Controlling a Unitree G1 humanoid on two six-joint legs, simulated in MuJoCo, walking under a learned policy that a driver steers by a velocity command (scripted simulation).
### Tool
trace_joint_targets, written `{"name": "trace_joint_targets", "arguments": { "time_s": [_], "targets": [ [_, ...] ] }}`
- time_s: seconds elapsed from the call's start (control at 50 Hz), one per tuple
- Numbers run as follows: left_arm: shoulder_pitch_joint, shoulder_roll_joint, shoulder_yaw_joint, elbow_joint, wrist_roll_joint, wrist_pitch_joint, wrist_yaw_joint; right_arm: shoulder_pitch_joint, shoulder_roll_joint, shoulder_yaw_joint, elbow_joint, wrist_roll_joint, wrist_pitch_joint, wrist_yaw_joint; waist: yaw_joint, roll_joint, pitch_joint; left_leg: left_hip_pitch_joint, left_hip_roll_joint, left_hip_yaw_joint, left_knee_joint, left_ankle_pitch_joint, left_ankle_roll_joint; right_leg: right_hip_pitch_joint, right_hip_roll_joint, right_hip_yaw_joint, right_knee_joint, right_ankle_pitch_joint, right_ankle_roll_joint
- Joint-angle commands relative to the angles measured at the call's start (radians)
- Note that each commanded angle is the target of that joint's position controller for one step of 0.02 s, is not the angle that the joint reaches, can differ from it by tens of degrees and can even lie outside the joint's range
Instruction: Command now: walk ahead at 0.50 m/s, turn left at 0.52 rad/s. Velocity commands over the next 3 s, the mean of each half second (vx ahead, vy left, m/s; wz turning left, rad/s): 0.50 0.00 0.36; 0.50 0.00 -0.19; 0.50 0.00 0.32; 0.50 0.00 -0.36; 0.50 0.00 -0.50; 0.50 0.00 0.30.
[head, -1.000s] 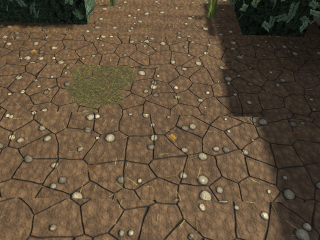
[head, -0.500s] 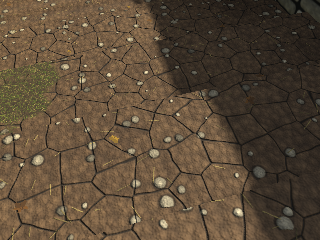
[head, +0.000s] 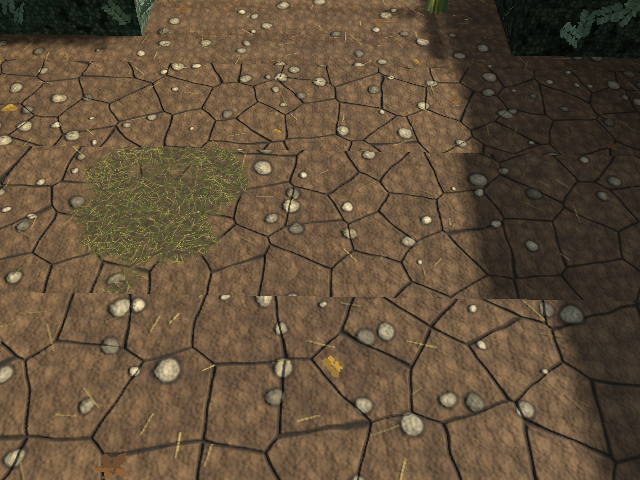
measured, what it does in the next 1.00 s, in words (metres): goes down: right foot 0.16 m lower, then left foot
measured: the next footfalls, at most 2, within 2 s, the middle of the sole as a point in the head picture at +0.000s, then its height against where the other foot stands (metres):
right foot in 0.52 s outside the picture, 0.16 m lower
left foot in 1.00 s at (335, 370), level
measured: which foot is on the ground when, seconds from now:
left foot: down 0.00-0.54, up 0.56-0.98, down 1.00-1.00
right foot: up 0.00-0.50, down 0.52-1.00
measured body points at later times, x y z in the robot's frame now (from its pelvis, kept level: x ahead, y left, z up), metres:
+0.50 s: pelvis +0.31 -0.08 -0.09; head +0.32 -0.07 +0.36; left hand +0.50 +0.20 -0.16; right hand +0.34 -0.37 -0.21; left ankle +0.05 +0.05 -0.73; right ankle +0.47 -0.18 -0.82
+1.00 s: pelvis +0.62 -0.11 -0.18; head +0.64 -0.10 +0.27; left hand +0.57 +0.16 -0.31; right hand +0.89 -0.31 -0.22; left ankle +0.74 -0.03 -0.90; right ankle +0.45 -0.19 -0.89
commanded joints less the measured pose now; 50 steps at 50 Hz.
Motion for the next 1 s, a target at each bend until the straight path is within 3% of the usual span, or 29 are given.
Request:
{"name": "trace_joint_targets", "arguments": {
  "time_s": [0.02,0.08,0.1,0.12,0.16,0.22,0.26,0.28,0.32,0.4,0.46,0.5,0.52,0.54,0.56,0.58,0.6,0.62,0.64,0.66,0.68,0.7,0.72,0.74,0.78,0.84,0.92,0.96,1.0],
  "targets": [
    [0.007,0.093,0.025,-0.071,0.007,0.007,0.015,-0.007,-0.143,-0.040,-0.076,0.011,-0.022,-0.017,0.026,0.040,-0.088,0.103,0.266,-0.329,-0.228,0.241,0.182,-0.060,-0.040,0.027,-0.172,0.088,0.032],
    [-0.084,0.034,0.004,-0.109,0.026,0.003,0.002,0.032,-0.174,-0.052,-0.045,0.010,0.005,-0.042,0.004,0.059,-0.111,0.086,0.216,-0.254,-0.183,0.415,0.145,-0.023,0.000,-0.007,-0.294,0.289,0.048],
    [-0.033,0.056,0.012,-0.083,0.026,-0.008,-0.011,0.039,-0.188,-0.056,-0.047,-0.007,0.007,-0.047,0.009,0.060,-0.176,0.097,0.231,-0.262,-0.137,0.459,0.144,0.023,0.011,-0.009,-0.198,0.424,0.034],
    [-0.017,0.077,0.020,-0.080,0.007,-0.009,-0.019,0.041,-0.170,-0.050,-0.051,0.000,0.007,-0.046,0.016,0.055,-0.175,0.123,0.231,-0.291,-0.110,0.432,0.146,-0.022,0.003,0.012,-0.177,0.409,0.027],
    [-0.141,0.124,0.042,-0.137,-0.026,-0.024,-0.033,0.178,-0.162,-0.048,0.001,0.019,-0.007,-0.048,-0.035,0.085,-0.095,0.353,0.278,-0.469,-0.110,0.165,0.176,-0.339,-0.026,0.114,-0.201,0.323,0.001],
    [-0.269,0.130,0.048,-0.188,-0.022,-0.056,-0.051,0.267,-0.149,-0.045,0.047,0.023,-0.014,-0.066,-0.074,0.118,-0.025,0.532,0.312,-0.551,-0.092,0.071,0.181,-0.562,-0.035,0.153,-0.309,0.283,-0.021],
    [-0.335,0.074,0.028,-0.225,0.013,-0.066,-0.062,0.220,-0.137,-0.037,0.059,0.026,-0.003,-0.088,-0.077,0.113,0.005,0.283,0.230,-0.447,-0.072,0.007,0.152,-0.344,0.013,0.090,-0.463,0.532,-0.010],
    [-0.311,0.046,0.020,-0.219,0.014,-0.069,-0.070,0.194,-0.140,-0.035,0.057,0.020,-0.002,-0.091,-0.069,0.125,0.010,0.185,0.217,-0.427,-0.049,-0.014,0.145,-0.253,0.020,0.077,-0.461,0.626,-0.011],
    [-0.263,0.032,0.012,-0.211,0.013,-0.066,-0.082,0.153,-0.151,-0.033,0.052,0.013,-0.001,-0.092,-0.062,0.126,0.011,0.069,0.189,-0.372,0.010,-0.063,0.115,-0.135,0.029,0.039,-0.474,0.723,-0.024],
    [-0.274,0.022,0.001,-0.238,-0.002,-0.057,-0.094,0.182,-0.143,-0.028,0.081,0.032,0.010,-0.092,-0.098,0.102,0.031,0.099,0.187,-0.351,0.130,-0.117,0.060,-0.065,0.010,0.031,-0.589,0.741,-0.027],
    [-0.185,0.058,0.017,-0.214,-0.015,-0.047,-0.077,0.172,-0.124,-0.020,0.103,0.035,0.018,-0.104,-0.080,0.098,0.046,0.236,0.185,-0.303,0.288,-0.004,0.025,-0.056,-0.065,0.043,-0.741,0.783,-0.018],
    [0.027,0.097,0.039,-0.129,-0.012,-0.048,-0.064,0.163,-0.124,-0.014,0.127,0.030,0.016,-0.083,-0.005,0.059,-0.050,0.270,0.158,-0.231,0.569,0.216,0.005,0.169,-0.047,-0.022,-0.820,0.809,-0.039],
    [0.245,0.116,0.051,-0.054,-0.014,-0.044,-0.062,0.110,-0.125,-0.008,0.126,0.024,0.008,-0.064,0.105,0.032,-0.134,0.156,0.126,-0.149,0.830,0.280,-0.025,0.448,-0.040,-0.072,-0.835,0.861,-0.053],
    [0.435,0.115,0.045,0.028,-0.023,-0.036,-0.068,0.137,-0.057,0.005,0.145,0.005,-0.016,-0.041,0.159,-0.146,-0.211,-0.172,0.033,-0.074,1.303,-0.359,-0.079,0.800,-0.148,0.059,-0.715,0.981,-0.118],
    [0.439,0.181,0.039,0.044,-0.006,-0.027,-0.075,0.335,-0.003,0.022,0.143,0.006,-0.035,-0.033,0.030,-0.428,-0.304,-0.534,0.033,-0.105,1.592,-0.684,-0.122,1.105,-0.210,0.203,-0.361,1.396,-0.169],
    [0.439,0.171,0.049,0.033,-0.015,0.005,-0.072,0.356,-0.058,0.033,0.114,0.015,-0.066,-0.022,0.056,-0.371,-0.418,-0.634,0.088,-0.103,1.590,-0.633,-0.149,1.141,-0.247,0.327,-0.420,1.254,-0.250],
    [0.394,0.236,0.076,0.022,-0.034,0.030,-0.059,0.262,-0.094,0.035,0.058,0.044,-0.080,-0.018,0.060,-0.210,-0.441,-0.743,0.113,-0.059,1.568,-0.544,-0.167,1.106,-0.325,0.523,-0.572,0.680,-0.371],
    [0.273,0.144,0.053,-0.014,-0.040,0.042,-0.048,0.073,-0.108,0.021,0.019,0.030,-0.068,-0.049,0.069,0.062,-0.328,-0.732,0.164,0.004,1.414,-0.365,-0.154,0.863,-0.284,0.597,-0.763,0.217,-0.319],
    [0.187,0.187,0.051,-0.050,-0.008,0.026,-0.035,0.018,-0.127,0.023,-0.012,0.054,-0.065,-0.062,0.024,0.004,-0.248,-0.702,0.191,-0.047,1.348,-0.266,-0.138,0.681,-0.361,0.750,-0.807,0.092,-0.383],
    [0.138,0.155,0.039,-0.055,0.005,0.004,-0.036,-0.011,-0.129,0.026,-0.019,0.027,-0.054,-0.076,0.004,0.037,-0.168,-0.654,0.220,-0.067,1.310,-0.287,-0.134,0.516,-0.352,0.762,-0.810,0.158,-0.378],
    [0.121,0.075,0.011,-0.056,-0.010,-0.015,-0.031,-0.038,-0.148,0.011,-0.017,0.010,-0.058,-0.075,-0.032,0.008,-0.074,-0.619,0.254,-0.126,1.039,-0.142,-0.100,0.385,-0.264,0.593,-0.789,0.253,-0.312],
    [0.098,0.055,0.004,-0.046,-0.016,-0.016,-0.019,-0.085,-0.117,0.012,-0.034,-0.014,-0.054,-0.073,-0.052,-0.029,0.009,-0.472,0.253,-0.080,0.774,-0.082,-0.120,0.179,-0.130,0.384,-0.833,0.361,-0.258],
    [0.123,0.062,0.006,-0.044,-0.020,-0.014,-0.008,-0.165,-0.097,0.015,-0.066,-0.044,-0.065,-0.072,-0.011,-0.061,0.025,-0.377,0.217,-0.019,0.584,0.008,-0.145,0.118,-0.048,0.288,-0.851,0.528,-0.243],
    [0.163,0.063,0.004,-0.031,-0.018,-0.009,0.005,-0.208,-0.051,0.025,-0.081,-0.056,-0.073,-0.067,0.003,-0.075,-0.015,-0.270,0.182,0.010,0.446,0.114,-0.162,0.100,-0.013,0.228,-0.846,0.662,-0.230],
    [0.229,0.071,0.010,-0.007,-0.025,0.006,0.025,-0.210,-0.009,0.034,-0.066,-0.029,-0.076,-0.042,0.021,-0.111,-0.087,-0.129,0.113,0.036,0.224,0.287,-0.171,0.165,-0.001,0.165,-0.824,0.793,-0.197],
    [0.334,0.061,0.013,0.040,-0.053,0.026,0.038,-0.288,-0.013,0.031,-0.070,-0.004,-0.058,-0.019,0.080,-0.064,-0.077,-0.178,0.107,0.038,0.092,0.343,-0.133,0.354,-0.072,0.203,-0.805,0.738,-0.146],
    [0.386,0.058,0.018,0.066,-0.021,0.058,0.043,-0.419,-0.027,0.018,-0.123,0.011,-0.057,0.019,0.103,-0.033,-0.025,-0.300,0.101,0.031,0.040,0.166,-0.044,0.565,-0.119,0.203,-0.735,0.772,-0.100],
    [0.337,0.076,0.025,0.048,-0.007,0.065,0.043,-0.323,-0.047,0.005,-0.101,0.012,-0.061,0.024,0.047,-0.052,-0.082,-0.169,0.069,0.048,0.039,0.070,0.003,0.582,-0.127,0.175,-0.643,1.011,-0.096],
    [0.207,0.096,0.025,-0.004,0.008,0.063,0.037,0.015,-0.113,-0.020,-0.018,-0.003,-0.062,0.022,-0.122,-0.023,-0.253,0.292,0.153,-0.095,0.018,0.177,0.110,0.382,-0.064,0.114,-0.306,1.010,-0.076]
  ]
}}
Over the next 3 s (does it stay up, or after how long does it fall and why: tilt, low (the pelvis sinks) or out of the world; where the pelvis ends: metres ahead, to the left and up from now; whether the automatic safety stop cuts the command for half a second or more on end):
stays up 1.64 -0.04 -0.35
